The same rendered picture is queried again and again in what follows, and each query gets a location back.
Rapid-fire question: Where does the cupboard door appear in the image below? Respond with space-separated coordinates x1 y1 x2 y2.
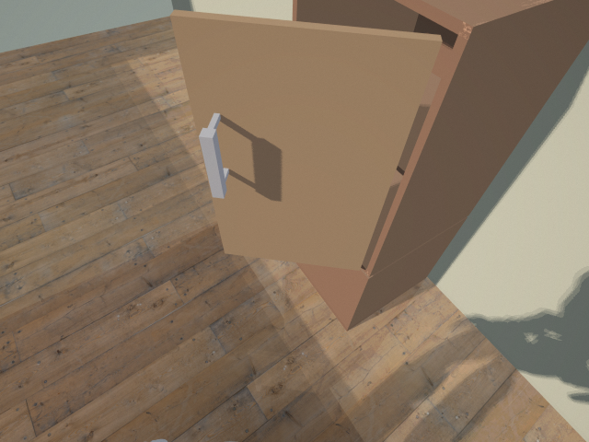
170 9 443 271

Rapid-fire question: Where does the handle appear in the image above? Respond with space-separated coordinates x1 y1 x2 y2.
199 113 229 199

